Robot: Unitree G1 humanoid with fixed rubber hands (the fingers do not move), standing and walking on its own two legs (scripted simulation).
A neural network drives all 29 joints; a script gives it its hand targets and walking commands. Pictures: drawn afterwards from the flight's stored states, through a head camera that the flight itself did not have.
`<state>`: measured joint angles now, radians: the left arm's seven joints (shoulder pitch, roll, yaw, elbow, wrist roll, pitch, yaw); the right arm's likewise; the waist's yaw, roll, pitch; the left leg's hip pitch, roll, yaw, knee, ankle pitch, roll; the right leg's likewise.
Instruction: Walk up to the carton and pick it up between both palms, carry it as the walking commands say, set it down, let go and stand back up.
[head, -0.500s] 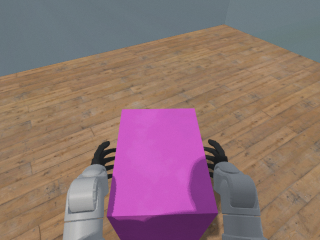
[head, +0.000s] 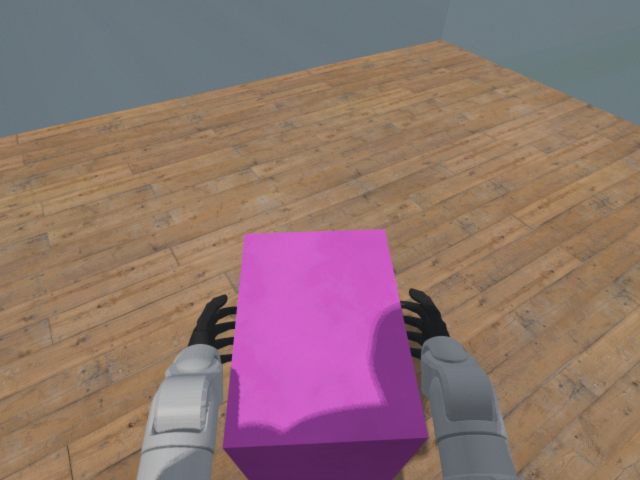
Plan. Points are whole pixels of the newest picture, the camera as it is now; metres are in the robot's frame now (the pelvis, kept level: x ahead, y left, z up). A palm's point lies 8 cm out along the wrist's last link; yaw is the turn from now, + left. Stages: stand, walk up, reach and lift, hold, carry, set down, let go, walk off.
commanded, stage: hold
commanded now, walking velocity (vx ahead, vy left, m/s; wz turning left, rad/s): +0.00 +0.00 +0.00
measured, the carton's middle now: (319, 361) +0.30 -0.01 -0.05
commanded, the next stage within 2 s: set down in 0.36 s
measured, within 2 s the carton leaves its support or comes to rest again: neither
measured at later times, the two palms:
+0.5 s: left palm (197, 334) +0.29 +0.14 +0.05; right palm (429, 329) +0.29 -0.15 +0.05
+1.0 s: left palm (209, 350) +0.31 +0.14 -0.02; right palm (413, 349) +0.30 -0.15 -0.03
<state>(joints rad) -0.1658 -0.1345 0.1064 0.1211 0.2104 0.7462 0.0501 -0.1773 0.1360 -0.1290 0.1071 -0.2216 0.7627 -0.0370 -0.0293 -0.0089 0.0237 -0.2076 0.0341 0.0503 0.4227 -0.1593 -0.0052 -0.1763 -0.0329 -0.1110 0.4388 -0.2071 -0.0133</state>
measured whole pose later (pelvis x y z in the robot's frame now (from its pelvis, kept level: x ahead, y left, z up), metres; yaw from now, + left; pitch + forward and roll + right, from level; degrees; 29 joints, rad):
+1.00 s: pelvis -0.01 +0.01 -0.01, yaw -4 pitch +1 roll +0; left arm -0.40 -0.19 0.38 0.48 0.35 0.46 0.00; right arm -0.40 0.20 -0.38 0.51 -0.37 0.43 0.00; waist 0.02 -0.01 0.07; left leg -0.37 0.01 0.04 0.58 -0.23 0.01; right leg -0.36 -0.01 -0.03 0.59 -0.25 -0.01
